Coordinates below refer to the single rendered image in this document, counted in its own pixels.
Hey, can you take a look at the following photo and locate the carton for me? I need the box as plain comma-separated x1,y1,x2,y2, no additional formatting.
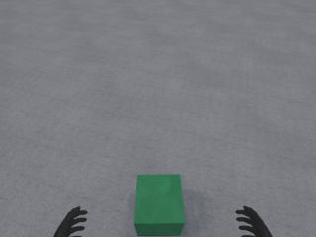
133,174,185,236

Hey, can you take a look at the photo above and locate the left robot hand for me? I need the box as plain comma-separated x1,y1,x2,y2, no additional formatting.
53,206,88,237

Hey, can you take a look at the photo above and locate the right robot hand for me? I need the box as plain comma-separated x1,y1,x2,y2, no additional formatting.
235,205,273,237

